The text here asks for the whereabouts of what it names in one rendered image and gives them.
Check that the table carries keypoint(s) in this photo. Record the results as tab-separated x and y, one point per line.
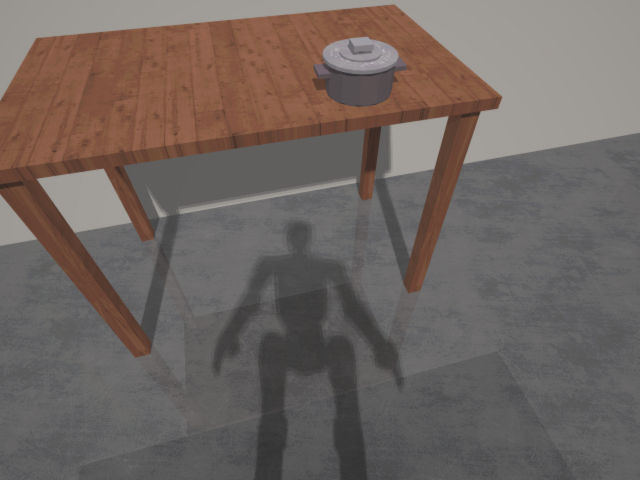
107	99

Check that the lid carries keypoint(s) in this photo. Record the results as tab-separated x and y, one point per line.
340	56

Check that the pot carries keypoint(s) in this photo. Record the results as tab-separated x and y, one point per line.
358	90

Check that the knob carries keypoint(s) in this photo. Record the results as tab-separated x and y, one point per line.
361	44

